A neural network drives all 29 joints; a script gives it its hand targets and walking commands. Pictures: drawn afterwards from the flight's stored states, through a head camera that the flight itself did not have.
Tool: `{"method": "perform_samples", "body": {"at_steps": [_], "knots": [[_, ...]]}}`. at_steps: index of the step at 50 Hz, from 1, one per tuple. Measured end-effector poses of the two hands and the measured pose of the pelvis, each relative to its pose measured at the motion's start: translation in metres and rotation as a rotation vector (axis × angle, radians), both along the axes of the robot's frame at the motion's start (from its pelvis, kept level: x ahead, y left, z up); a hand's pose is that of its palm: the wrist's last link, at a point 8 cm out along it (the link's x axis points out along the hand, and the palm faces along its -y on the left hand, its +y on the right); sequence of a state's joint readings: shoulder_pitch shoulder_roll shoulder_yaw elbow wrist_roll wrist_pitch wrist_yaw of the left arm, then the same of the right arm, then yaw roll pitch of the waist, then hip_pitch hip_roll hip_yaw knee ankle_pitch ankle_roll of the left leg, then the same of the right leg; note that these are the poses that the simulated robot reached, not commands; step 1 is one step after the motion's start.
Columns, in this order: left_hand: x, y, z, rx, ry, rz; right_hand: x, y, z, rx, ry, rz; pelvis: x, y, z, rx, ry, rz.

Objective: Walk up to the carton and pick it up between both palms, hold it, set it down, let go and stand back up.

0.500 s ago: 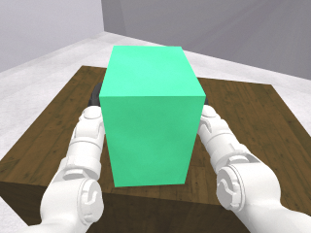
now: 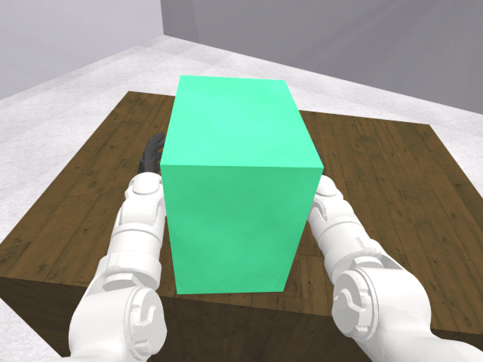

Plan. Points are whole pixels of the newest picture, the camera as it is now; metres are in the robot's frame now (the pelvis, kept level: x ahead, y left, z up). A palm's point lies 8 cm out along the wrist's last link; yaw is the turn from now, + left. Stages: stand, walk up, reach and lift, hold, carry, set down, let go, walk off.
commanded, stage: set down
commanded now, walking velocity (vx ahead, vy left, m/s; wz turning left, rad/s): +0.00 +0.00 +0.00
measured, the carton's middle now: (232, 184) +0.41 +0.05 +0.11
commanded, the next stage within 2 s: none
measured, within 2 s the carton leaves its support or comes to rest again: rests again in 0.08 s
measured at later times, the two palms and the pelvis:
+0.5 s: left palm (149, 185) +0.39 +0.19 +0.12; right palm (311, 187) +0.41 -0.09 +0.12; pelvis +0.00 +0.00 +0.00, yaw +0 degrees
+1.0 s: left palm (148, 187) +0.38 +0.19 +0.12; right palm (311, 188) +0.41 -0.09 +0.12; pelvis -0.01 +0.01 +0.00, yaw +0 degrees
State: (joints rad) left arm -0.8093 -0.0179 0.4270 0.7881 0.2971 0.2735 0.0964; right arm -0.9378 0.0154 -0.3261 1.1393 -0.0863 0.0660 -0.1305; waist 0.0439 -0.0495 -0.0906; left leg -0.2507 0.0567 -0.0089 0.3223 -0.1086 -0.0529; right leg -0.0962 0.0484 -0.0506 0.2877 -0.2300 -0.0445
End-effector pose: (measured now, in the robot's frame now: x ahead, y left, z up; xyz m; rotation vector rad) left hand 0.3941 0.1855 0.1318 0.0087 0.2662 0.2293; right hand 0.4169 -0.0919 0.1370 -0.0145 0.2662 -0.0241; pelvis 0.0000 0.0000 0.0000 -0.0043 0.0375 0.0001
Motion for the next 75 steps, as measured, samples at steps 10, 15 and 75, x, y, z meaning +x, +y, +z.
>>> {"method": "perform_samples", "body": {"at_steps": [10,15,75], "knots": [[-0.004,0.001,-0.008,0.002,-0.001,0.002,-0.004,0.0,-0.01,0.01,-0.004,0.003,-0.002,0.001,0.0,-0.002,0.002,-0.001],[-0.006,0.001,-0.011,0.003,-0.007,0.002,-0.005,0.001,-0.011,-0.001,-0.012,0.012,-0.003,0.0,0.0,-0.001,0.003,-0.001],[0.002,0.002,-0.031,-0.007,0.033,0.015,0.002,-0.004,-0.041,0.009,0.056,-0.009,-0.017,0.012,-0.004,-0.012,0.095,-0.033]]}}
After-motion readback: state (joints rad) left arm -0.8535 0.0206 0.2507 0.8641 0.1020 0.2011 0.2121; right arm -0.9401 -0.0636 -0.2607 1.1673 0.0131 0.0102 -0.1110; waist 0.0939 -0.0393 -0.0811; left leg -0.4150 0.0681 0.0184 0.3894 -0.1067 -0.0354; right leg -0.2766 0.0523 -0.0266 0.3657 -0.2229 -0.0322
